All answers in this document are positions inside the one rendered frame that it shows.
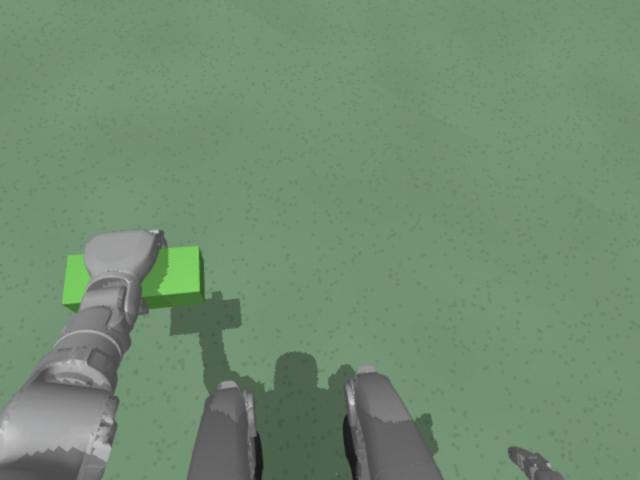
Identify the left robot hand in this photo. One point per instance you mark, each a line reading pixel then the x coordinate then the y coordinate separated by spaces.
pixel 133 252

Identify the right robot foot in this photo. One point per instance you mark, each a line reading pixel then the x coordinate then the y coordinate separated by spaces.
pixel 349 449

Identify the carton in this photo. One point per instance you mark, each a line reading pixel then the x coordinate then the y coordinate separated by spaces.
pixel 176 279

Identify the left robot arm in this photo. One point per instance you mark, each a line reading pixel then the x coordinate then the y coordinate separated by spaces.
pixel 60 424

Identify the right robot hand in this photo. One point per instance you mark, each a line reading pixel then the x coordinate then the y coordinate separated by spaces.
pixel 535 466

